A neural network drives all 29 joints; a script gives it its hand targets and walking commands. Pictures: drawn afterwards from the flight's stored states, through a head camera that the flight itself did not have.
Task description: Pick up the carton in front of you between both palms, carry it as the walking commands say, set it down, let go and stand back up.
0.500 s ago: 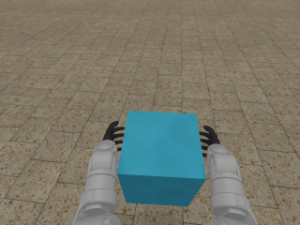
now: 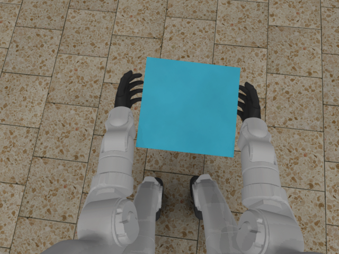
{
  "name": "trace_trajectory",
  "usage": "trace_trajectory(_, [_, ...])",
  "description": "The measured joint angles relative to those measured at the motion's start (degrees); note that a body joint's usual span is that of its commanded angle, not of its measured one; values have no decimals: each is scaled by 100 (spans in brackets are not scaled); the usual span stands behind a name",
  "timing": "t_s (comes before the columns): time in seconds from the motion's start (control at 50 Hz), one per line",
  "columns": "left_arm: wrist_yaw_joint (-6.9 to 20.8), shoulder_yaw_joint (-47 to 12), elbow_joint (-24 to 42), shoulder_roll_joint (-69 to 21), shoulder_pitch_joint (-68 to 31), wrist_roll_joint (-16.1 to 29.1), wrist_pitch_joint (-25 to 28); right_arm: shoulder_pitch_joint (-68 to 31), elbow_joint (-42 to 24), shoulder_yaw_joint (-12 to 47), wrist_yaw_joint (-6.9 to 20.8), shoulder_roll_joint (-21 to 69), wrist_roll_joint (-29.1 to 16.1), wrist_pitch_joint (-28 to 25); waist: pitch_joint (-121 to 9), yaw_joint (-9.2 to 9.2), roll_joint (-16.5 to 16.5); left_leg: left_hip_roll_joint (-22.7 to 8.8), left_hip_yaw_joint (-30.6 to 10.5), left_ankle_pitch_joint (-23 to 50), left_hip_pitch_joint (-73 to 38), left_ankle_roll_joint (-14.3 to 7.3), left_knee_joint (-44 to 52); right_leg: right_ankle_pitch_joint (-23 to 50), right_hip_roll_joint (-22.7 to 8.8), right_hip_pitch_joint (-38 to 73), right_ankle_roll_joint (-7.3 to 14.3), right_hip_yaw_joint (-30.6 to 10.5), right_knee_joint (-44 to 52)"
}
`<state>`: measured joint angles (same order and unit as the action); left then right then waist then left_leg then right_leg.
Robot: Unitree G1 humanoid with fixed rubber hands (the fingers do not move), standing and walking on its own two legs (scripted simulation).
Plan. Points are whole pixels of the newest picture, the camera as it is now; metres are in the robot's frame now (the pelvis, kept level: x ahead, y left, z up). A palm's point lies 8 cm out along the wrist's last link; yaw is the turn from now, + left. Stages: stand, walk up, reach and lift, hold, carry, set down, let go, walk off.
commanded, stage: set down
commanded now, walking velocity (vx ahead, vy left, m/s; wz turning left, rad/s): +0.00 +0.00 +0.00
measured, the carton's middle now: (183, 114) +0.42 -0.03 -0.17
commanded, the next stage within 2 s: none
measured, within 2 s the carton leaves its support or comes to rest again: rests again in 1.62 s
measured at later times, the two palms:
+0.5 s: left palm (143, 99) +0.47 +0.09 -0.19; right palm (241, 106) +0.44 -0.20 -0.21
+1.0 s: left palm (153, 102) +0.51 +0.07 -0.35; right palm (232, 105) +0.49 -0.22 -0.37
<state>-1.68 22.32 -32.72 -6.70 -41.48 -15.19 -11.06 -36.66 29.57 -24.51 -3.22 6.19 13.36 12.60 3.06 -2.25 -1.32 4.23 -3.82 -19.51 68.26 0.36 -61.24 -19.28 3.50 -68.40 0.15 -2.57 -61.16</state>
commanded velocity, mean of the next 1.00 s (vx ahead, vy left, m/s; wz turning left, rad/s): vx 0.00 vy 0.00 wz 0.00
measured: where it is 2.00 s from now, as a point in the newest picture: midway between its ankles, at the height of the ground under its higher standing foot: (177, 206)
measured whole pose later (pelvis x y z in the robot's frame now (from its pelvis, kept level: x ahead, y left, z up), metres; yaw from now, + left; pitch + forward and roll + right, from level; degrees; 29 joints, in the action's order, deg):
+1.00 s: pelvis -0.03 -0.01 -0.23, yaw +2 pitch +43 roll +3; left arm -10.3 24.6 -43.1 0.8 -73.3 -8.0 -14.2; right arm -73.6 47.3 -19.3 -3.1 -12.8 6.7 17.9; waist 6.7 -3.3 -3.3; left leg 8.6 -2.2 -31.8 121.7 4.1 -109.9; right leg -31.1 7.1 -123.3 -0.8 -3.1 -111.6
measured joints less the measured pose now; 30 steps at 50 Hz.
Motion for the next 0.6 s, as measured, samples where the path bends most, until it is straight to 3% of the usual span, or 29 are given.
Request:
trace_trajectory(0.1, [-184,-126,360,-84,-33,283,-183,-110,-157,150,55,-226,-327,156,-623,-43,3,78,-25,-282,984,12,-719,-290,35,-975,-35,-13,-712])
trace_trajectory(0.28, [-273,389,-316,-205,-530,-239,-375,-749,743,-447,319,-349,199,344,-1240,-62,-105,196,-30,-506,1972,-9,-1389,-546,63,-1936,-107,-61,-1377])
trace_trajectory(0.44, [-506,362,-463,-73,-1178,33,-308,-1454,973,-351,333,-762,25,346,-1111,-156,-216,317,35,-659,3091,14,-2269,-740,70,-3056,-168,-96,-2302])
trace_trajectory(0.6, [-660,256,-446,121,-1787,287,-378,-2088,1023,-243,305,-1083,-271,446,-846,-132,-177,355,115,-863,4052,92,-3211,-923,177,-4060,-193,-131,-3286])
